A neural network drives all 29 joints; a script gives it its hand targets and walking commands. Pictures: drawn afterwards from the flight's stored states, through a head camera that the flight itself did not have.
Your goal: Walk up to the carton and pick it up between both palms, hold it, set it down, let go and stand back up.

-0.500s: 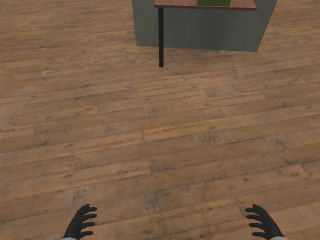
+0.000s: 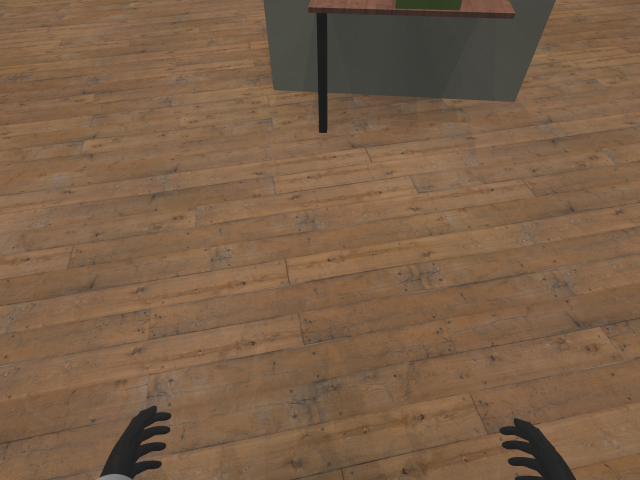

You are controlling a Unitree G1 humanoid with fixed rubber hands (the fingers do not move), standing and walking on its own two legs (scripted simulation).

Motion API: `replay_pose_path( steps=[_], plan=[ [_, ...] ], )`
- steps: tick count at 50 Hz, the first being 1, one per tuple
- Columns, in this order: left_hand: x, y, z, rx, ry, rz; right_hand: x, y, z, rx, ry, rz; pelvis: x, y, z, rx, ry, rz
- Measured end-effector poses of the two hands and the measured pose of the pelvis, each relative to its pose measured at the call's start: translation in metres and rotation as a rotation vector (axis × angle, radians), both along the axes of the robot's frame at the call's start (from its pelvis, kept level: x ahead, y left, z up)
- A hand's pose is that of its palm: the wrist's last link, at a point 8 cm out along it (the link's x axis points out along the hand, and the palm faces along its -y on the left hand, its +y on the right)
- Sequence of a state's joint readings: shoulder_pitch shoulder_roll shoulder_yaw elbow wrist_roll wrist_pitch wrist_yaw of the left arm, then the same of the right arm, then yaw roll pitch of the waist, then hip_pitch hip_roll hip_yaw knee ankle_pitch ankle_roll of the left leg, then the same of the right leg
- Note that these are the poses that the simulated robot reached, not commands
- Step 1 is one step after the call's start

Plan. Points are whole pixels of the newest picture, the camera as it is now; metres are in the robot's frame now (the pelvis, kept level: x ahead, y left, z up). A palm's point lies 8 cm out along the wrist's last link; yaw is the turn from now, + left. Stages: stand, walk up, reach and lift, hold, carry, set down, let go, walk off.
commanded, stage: stand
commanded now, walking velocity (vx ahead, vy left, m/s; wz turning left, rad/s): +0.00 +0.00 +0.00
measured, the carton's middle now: out of the picture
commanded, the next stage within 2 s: none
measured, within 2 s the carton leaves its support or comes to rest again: neither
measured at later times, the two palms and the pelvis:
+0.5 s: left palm (117, 474) +0.15 +0.27 -0.07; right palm out of the picture +0.12 -0.27 -0.09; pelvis +0.00 +0.00 +0.00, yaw +0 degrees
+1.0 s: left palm out of the picture +0.14 +0.28 -0.07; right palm out of the picture +0.11 -0.28 -0.09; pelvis -0.01 +0.00 +0.00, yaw +0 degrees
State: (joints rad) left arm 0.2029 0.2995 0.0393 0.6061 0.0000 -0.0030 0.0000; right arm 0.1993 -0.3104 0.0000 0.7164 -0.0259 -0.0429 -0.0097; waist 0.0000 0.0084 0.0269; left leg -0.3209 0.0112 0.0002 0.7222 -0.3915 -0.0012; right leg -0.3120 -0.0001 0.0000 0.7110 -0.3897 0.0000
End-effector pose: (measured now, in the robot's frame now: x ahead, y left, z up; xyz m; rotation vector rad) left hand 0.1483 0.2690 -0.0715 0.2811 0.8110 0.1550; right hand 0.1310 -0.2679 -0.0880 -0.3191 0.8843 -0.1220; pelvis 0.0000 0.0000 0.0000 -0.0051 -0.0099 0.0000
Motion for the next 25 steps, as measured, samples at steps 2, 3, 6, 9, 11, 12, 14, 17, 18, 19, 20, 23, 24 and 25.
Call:
replay_pose_path(
  steps=[2, 3, 6, 9, 11, 12, 14, 17, 18, 19, 20, 23, 24, 25],
  plan=[
    [0.0000, 0.0006, 0.0002, 0.002, 0.000, 0.000, -0.0005, -0.0002, -0.0003, 0.000, 0.002, -0.001, 0.0000, 0.0000, 0.0000, 0.000, 0.000, 0.000],
    [0.0000, 0.0010, 0.0002, 0.003, 0.000, -0.001, -0.0006, -0.0003, -0.0002, -0.001, 0.003, -0.001, 0.0000, 0.0000, 0.0000, 0.000, 0.000, 0.000],
    [0.0000, 0.0017, 0.0005, 0.005, 0.000, -0.001, -0.0008, -0.0011, 0.0000, -0.003, 0.002, 0.000, 0.0000, 0.0000, 0.0000, 0.000, 0.000, 0.000],
    [0.0000, 0.0020, 0.0007, 0.006, 0.000, -0.001, -0.0019, -0.0020, -0.0006, -0.004, 0.006, 0.000, -0.0001, 0.0000, 0.0000, 0.000, 0.000, 0.000],
    [0.0000, 0.0024, 0.0008, 0.007, 0.000, -0.002, -0.0027, -0.0023, -0.0011, -0.005, 0.010, -0.002, -0.0001, 0.0000, 0.0000, 0.000, 0.000, 0.000],
    [0.0000, 0.0027, 0.0010, 0.008, 0.000, -0.002, -0.0030, -0.0025, -0.0013, -0.005, 0.011, -0.002, -0.0001, 0.0000, 0.0000, 0.000, 0.000, 0.000],
    [-0.0002, 0.0033, 0.0010, 0.010, 0.001, -0.002, -0.0038, -0.0032, -0.0016, -0.007, 0.015, -0.003, -0.0001, 0.0000, 0.0000, 0.000, 0.000, 0.000],
    [-0.0002, 0.0037, 0.0011, 0.011, 0.001, -0.002, -0.0049, -0.0047, -0.0019, -0.010, 0.019, -0.003, -0.0001, 0.0000, 0.0000, 0.000, 0.000, 0.000],
    [-0.0002, 0.0037, 0.0011, 0.011, 0.001, -0.002, -0.0050, -0.0051, -0.0018, -0.011, 0.020, -0.004, -0.0001, 0.0000, 0.0000, 0.000, 0.000, 0.000],
    [-0.0002, 0.0036, 0.0011, 0.011, 0.001, -0.002, -0.0052, -0.0055, -0.0018, -0.012, 0.021, -0.004, -0.0001, 0.0000, 0.0000, 0.000, 0.000, 0.000],
    [-0.0003, 0.0037, 0.0011, 0.011, 0.002, -0.002, -0.0054, -0.0057, -0.0019, -0.013, 0.022, -0.004, -0.0001, 0.0000, 0.0000, 0.000, 0.000, 0.000],
    [-0.0003, 0.0037, 0.0012, 0.011, 0.001, -0.002, -0.0059, -0.0058, -0.0022, -0.013, 0.024, -0.004, -0.0002, 0.0000, 0.0000, 0.000, 0.000, 0.000],
    [-0.0004, 0.0038, 0.0011, 0.011, 0.001, -0.002, -0.0060, -0.0058, -0.0022, -0.013, 0.023, -0.004, -0.0002, 0.0000, 0.0000, 0.000, 0.000, 0.000],
    [-0.0005, 0.0040, 0.0011, 0.012, 0.001, -0.002, -0.0061, -0.0058, -0.0022, -0.013, 0.022, -0.004, -0.0002, 0.0000, 0.0000, 0.000, 0.000, 0.000]
  ],
)
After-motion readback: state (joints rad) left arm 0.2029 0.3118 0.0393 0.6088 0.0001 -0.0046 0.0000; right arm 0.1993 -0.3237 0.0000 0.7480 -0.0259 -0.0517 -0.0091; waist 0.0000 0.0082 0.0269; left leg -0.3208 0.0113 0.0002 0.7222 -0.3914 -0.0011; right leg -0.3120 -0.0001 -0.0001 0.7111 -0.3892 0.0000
